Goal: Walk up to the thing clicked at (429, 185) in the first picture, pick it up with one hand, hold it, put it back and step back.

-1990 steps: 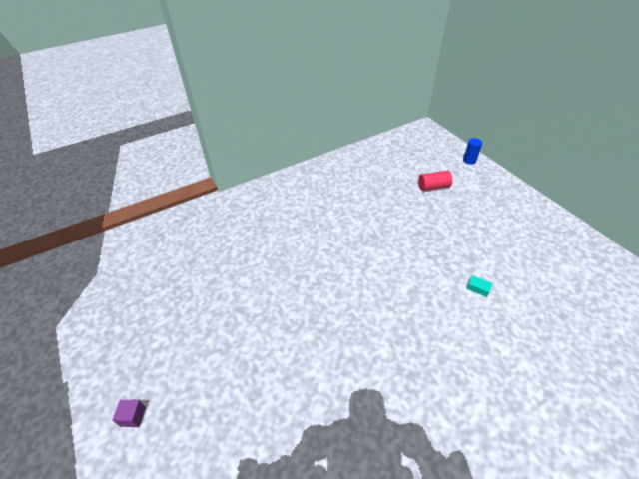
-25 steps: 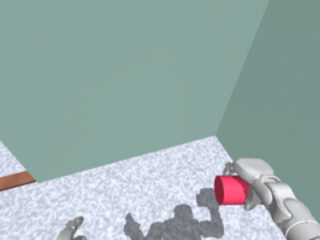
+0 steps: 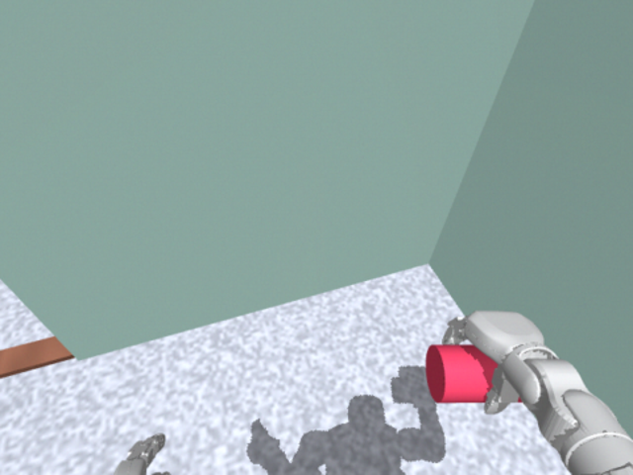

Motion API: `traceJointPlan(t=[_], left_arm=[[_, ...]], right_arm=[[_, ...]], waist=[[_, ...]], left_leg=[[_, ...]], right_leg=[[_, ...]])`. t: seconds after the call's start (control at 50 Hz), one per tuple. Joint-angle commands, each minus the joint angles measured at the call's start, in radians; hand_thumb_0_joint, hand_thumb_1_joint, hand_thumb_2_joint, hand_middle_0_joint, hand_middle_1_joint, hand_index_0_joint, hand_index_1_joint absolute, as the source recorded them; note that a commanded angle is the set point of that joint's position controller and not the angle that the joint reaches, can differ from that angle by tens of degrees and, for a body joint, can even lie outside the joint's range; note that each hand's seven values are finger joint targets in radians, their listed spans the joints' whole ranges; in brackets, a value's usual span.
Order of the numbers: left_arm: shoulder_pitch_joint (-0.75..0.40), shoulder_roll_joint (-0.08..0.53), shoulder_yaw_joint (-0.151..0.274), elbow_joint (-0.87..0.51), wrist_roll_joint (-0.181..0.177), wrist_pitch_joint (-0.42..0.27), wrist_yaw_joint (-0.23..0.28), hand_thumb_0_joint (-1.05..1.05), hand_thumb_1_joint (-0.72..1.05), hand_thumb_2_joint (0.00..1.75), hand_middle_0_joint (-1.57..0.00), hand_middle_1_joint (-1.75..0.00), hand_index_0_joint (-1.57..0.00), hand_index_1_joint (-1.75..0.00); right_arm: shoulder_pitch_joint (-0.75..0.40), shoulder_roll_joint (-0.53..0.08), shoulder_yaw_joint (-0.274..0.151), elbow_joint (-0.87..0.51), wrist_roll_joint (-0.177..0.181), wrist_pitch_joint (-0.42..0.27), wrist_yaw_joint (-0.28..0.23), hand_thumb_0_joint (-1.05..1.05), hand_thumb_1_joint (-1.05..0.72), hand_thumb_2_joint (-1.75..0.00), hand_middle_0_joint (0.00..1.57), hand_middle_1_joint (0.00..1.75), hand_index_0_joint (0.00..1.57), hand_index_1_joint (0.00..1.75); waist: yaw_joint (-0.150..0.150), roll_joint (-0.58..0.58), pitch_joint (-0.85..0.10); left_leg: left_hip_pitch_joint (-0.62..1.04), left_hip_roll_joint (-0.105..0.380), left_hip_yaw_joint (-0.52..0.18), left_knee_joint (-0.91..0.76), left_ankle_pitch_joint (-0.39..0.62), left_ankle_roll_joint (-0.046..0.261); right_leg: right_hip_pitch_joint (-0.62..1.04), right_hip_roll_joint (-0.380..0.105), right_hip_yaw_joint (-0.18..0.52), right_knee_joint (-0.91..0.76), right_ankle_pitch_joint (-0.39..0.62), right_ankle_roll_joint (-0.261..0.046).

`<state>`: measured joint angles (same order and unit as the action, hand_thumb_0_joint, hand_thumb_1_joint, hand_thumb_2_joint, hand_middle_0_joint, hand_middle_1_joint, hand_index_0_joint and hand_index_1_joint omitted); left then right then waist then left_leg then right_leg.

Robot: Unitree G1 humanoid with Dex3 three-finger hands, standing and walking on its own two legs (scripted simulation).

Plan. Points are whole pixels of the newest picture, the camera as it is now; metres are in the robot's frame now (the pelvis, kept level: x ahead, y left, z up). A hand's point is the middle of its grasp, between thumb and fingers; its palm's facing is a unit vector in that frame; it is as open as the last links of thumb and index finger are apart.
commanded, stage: crouch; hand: right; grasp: from above
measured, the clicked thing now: (481, 373) +0.29 -0.22 -0.07
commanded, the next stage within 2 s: lower in 1.96 s
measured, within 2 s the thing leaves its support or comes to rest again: neither
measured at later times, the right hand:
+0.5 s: hand (464, 394) +0.31 -0.24 -0.19, palm faces -0.45 -0.06 -0.89, open 10.3 cm
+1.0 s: hand (428, 413) +0.35 -0.25 -0.43, palm faces -0.48 -0.02 -0.88, open 10.4 cm
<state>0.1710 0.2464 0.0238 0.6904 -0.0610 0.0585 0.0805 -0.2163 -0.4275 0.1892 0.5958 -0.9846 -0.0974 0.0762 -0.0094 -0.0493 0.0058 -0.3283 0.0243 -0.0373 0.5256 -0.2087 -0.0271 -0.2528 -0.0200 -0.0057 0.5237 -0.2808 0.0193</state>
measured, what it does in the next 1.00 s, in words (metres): lowers itself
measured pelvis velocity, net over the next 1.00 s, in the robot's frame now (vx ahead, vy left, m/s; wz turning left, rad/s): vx -0.07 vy -0.02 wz -0.01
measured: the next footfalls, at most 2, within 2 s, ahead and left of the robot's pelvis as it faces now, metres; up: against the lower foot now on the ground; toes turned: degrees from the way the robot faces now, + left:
none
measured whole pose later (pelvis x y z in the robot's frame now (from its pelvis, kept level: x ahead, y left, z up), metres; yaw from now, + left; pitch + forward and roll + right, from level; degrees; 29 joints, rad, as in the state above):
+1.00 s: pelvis -0.07 -0.02 -0.28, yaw -1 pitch +36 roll +4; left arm 0.19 0.23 0.04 0.75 0.07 -0.05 -0.03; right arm -0.75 -0.51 0.02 1.24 -1.24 -0.18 -0.34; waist 0.17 -0.04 -0.18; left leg -1.86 0.03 -0.02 1.80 -0.56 -0.06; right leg -1.84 0.02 0.07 1.90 -0.69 0.01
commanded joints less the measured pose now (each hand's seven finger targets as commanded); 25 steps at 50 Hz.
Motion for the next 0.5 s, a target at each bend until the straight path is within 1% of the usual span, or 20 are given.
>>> traceJointPlan(t=[0.0,0.02,0.04,0.06,0.08,0.12,0.14,0.18,0.2,0.22,0.24,0.26,0.28,0.3,0.32,0.34,0.38,0.42,0.46,0.48], left_arm=[[-0.081,0.121,0.045,-0.14,0.001,-0.035,0.006,0.0,0.89,0.9,-0.2,-0.3,-0.2,-0.3],[-0.078,0.123,0.047,-0.139,0.001,-0.03,0.004,0.0,0.89,0.9,-0.2,-0.3,-0.2,-0.3],[-0.074,0.123,0.048,-0.138,0.003,-0.028,0.003,0.0,0.89,0.9,-0.2,-0.3,-0.2,-0.3],[-0.076,0.124,0.049,-0.139,0.004,-0.024,0.001,0.0,0.89,0.9,-0.2,-0.3,-0.2,-0.3],[-0.069,0.121,0.049,-0.136,0.006,-0.022,-0.001,0.0,0.89,0.9,-0.2,-0.3,-0.2,-0.3],[-0.061,0.12,0.053,-0.128,0.01,-0.017,-0.004,0.0,0.89,0.9,-0.2,-0.3,-0.2,-0.3],[-0.048,0.123,0.057,-0.12,0.015,-0.017,-0.007,0.0,0.89,0.9,-0.2,-0.3,-0.2,-0.3],[-0.03,0.129,0.065,-0.1,0.024,-0.015,-0.014,0.0,0.89,0.9,-0.2,-0.3,-0.2,-0.3],[-0.027,0.134,0.069,-0.095,0.028,-0.016,-0.018,0.0,0.89,0.9,-0.2,-0.3,-0.2,-0.3],[-0.009,0.136,0.074,-0.084,0.034,-0.018,-0.023,0.0,0.89,0.9,-0.2,-0.3,-0.2,-0.3],[0.006,0.138,0.082,-0.074,0.037,-0.019,-0.027,0.0,0.89,0.9,-0.2,-0.3,-0.2,-0.3],[0.017,0.139,0.087,-0.068,0.042,-0.02,-0.033,0.0,0.89,0.9,-0.2,-0.3,-0.2,-0.3],[0.039,0.144,0.093,-0.06,0.048,-0.019,-0.038,0.0,0.89,0.9,-0.2,-0.3,-0.2,-0.3],[0.053,0.144,0.097,-0.058,0.051,-0.017,-0.045,0.0,0.89,0.9,-0.2,-0.3,-0.2,-0.3],[0.068,0.147,0.103,-0.053,0.055,-0.016,-0.051,0.0,0.89,0.9,-0.2,-0.3,-0.2,-0.3],[0.078,0.151,0.108,-0.044,0.061,-0.015,-0.054,0.0,0.89,0.9,-0.2,-0.3,-0.2,-0.3],[0.09,0.158,0.11,-0.031,0.069,-0.018,-0.058,0.0,0.9,0.9,-0.2,-0.3,-0.2,-0.3],[0.096,0.163,0.111,-0.025,0.077,-0.028,-0.061,0.0,0.9,0.9,-0.2,-0.3,-0.2,-0.3],[0.104,0.169,0.116,-0.028,0.082,-0.037,-0.06,0.0,0.9,0.9,-0.2,-0.3,-0.2,-0.3],[0.106,0.17,0.115,-0.03,0.085,-0.041,-0.057,0.0,0.9,0.9,-0.2,-0.3,-0.2,-0.3]], right_arm=[[-0.267,-0.196,-0.118,-0.157,0.004,-0.006,-0.056,0.0,-0.87,-0.79,1.25,0.51,1.22,0.54],[-0.235,-0.187,-0.115,-0.141,-0.001,-0.01,-0.061,0.0,-0.88,-0.81,1.26,0.51,1.23,0.54],[-0.268,-0.184,-0.11,-0.15,-0.006,-0.016,-0.069,0.0,-0.87,-0.82,1.25,0.52,1.22,0.55],[-0.255,-0.191,-0.121,-0.128,-0.013,-0.022,-0.081,0.0,-0.88,-0.82,1.26,0.52,1.23,0.55],[-0.253,-0.185,-0.119,-0.121,-0.024,-0.031,-0.095,0.0,-0.87,-0.83,1.26,0.51,1.23,0.55],[-0.268,-0.192,-0.132,-0.089,-0.046,-0.047,-0.132,0.0,-0.87,-0.85,1.26,0.51,1.23,0.55],[-0.297,-0.18,-0.127,-0.083,-0.054,-0.058,-0.153,0.0,-0.88,-0.84,1.27,0.51,1.23,0.55],[-0.36,-0.188,-0.129,-0.041,-0.081,-0.068,-0.203,0.0,-0.88,-0.82,1.24,0.54,1.22,0.57],[-0.378,-0.205,-0.144,-0.009,-0.095,-0.071,-0.231,0.0,-0.87,-0.82,1.24,0.53,1.22,0.56],[-0.412,-0.199,-0.137,0.004,-0.117,-0.076,-0.255,0.0,-0.86,-0.82,1.23,0.54,1.21,0.56],[-0.438,-0.191,-0.131,0.012,-0.133,-0.081,-0.281,0.0,-0.85,-0.83,1.23,0.54,1.2,0.57],[-0.456,-0.176,-0.118,0.044,-0.15,-0.081,-0.308,0.0,-0.85,-0.8,1.21,0.54,1.2,0.56],[-0.467,-0.191,-0.132,0.07,-0.172,-0.079,-0.337,0.0,-0.84,-0.81,1.21,0.54,1.19,0.57],[-0.459,-0.177,-0.129,0.113,-0.185,-0.074,-0.361,0.0,-0.83,-0.8,1.2,0.54,1.18,0.57],[-0.479,-0.151,-0.111,0.151,-0.189,-0.07,-0.382,0.0,-0.81,-0.78,1.19,0.53,1.17,0.55],[-0.511,-0.158,-0.117,0.158,-0.198,-0.069,-0.4,0.0,-0.81,-0.74,1.17,0.54,1.16,0.54],[-0.553,-0.129,-0.091,0.264,-0.214,-0.058,-0.428,0.0,-0.78,-0.68,1.14,0.51,1.14,0.51],[-0.576,-0.151,-0.107,0.33,-0.225,-0.051,-0.453,0.0,-0.75,-0.68,1.13,0.5,1.12,0.51],[-0.61,-0.19,-0.135,0.328,-0.219,-0.042,-0.478,0.0,-0.73,-0.68,1.1,0.53,1.11,0.53],[-0.656,-0.191,-0.133,0.311,-0.218,-0.039,-0.487,0.0,-0.74,-0.7,1.1,0.53,1.1,0.53]], waist=[[0.005,0.059,-0.229],[0.007,0.065,-0.217],[0.015,0.072,-0.223],[0.011,0.075,-0.212],[0.013,0.082,-0.207],[0.017,0.064,-0.223],[0.03,0.059,-0.236],[0.039,0.035,-0.261],[0.038,0.031,-0.269],[0.048,0.021,-0.301],[0.048,0.009,-0.348],[0.055,0.019,-0.361],[0.055,0.011,-0.379],[0.059,0.01,-0.392],[0.069,0.023,-0.395],[0.073,0.002,-0.428],[0.101,0.039,-0.433],[0.09,0.04,-0.469],[0.076,-0.028,-0.557],[0.086,-0.072,-0.592]], left_leg=[[0.097,-0.04,0.033,-0.077,0.102,0.029],[0.093,-0.039,0.035,-0.074,0.102,0.03],[0.078,-0.038,0.034,-0.069,0.104,0.027],[0.072,-0.038,0.037,-0.066,0.09,0.028],[0.06,-0.036,0.037,-0.059,0.08,0.027],[0.029,-0.032,0.035,-0.033,0.076,0.029],[-0.001,-0.034,0.034,-0.01,0.09,0.029],[-0.063,-0.037,0.038,0.041,0.095,0.031],[-0.098,-0.04,0.042,0.068,0.082,0.033],[-0.13,-0.038,0.039,0.105,0.085,0.033],[-0.155,-0.038,0.039,0.144,0.099,0.034],[-0.189,-0.038,0.042,0.177,0.099,0.033],[-0.221,-0.037,0.041,0.209,0.092,0.035],[-0.24,-0.035,0.039,0.237,0.085,0.036],[-0.279,-0.035,0.04,0.266,0.071,0.038],[-0.328,-0.035,0.04,0.304,0.068,0.042],[-0.41,-0.035,0.045,0.377,0.043,0.038],[-0.482,-0.031,0.043,0.46,0.002,0.037],[-0.556,-0.031,0.046,0.535,-0.034,0.048],[-0.607,-0.031,0.047,0.573,-0.045,0.053]], right_leg=[[0.04,0.05,-0.019,-0.071,0.185,-0.03],[0.035,0.05,-0.018,-0.067,0.187,-0.029],[0.025,0.051,-0.016,-0.057,0.187,-0.03],[0.012,0.051,-0.015,-0.054,0.176,-0.028],[-0.008,0.052,-0.015,-0.042,0.164,-0.029],[-0.029,0.056,-0.018,-0.015,0.158,-0.025],[-0.037,0.052,-0.017,0.008,0.169,-0.024],[-0.077,0.047,-0.014,0.065,0.172,-0.017],[-0.104,0.046,-0.012,0.095,0.162,-0.013],[-0.136,0.044,-0.013,0.14,0.159,-0.012],[-0.152,0.045,-0.013,0.181,0.171,-0.01],[-0.194,0.044,-0.011,0.222,0.167,-0.009],[-0.234,0.043,-0.011,0.259,0.157,-0.008],[-0.276,0.045,-0.012,0.291,0.145,-0.008],[-0.312,0.041,-0.01,0.321,0.126,-0.009],[-0.341,0.038,-0.012,0.36,0.126,-0.009],[-0.452,0.037,-0.007,0.442,0.09,-0.018],[-0.577,0.043,-0.011,0.527,0.041,-0.024],[-0.612,0.044,-0.011,0.584,0.022,-0.019],[-0.632,0.043,-0.005,0.608,0.012,-0.017]])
